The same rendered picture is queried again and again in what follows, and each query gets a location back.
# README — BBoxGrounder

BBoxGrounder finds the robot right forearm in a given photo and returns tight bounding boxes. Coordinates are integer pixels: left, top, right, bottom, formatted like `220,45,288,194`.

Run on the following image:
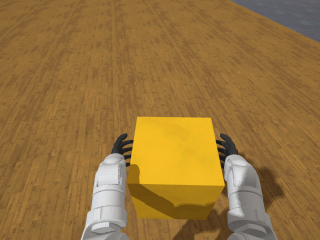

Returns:
224,154,278,240

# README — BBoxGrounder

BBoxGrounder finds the robot left forearm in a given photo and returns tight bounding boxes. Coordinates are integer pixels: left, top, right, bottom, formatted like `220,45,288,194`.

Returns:
81,153,127,240

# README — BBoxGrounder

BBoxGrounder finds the right robot hand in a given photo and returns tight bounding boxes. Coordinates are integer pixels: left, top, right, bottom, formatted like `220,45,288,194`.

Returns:
215,133,238,169

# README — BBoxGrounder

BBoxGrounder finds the carton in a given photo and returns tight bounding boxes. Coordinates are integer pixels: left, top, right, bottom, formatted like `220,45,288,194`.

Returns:
127,116,225,220

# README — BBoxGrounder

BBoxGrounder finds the left robot hand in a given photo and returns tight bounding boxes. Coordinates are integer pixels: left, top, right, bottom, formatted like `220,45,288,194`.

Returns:
111,133,134,167

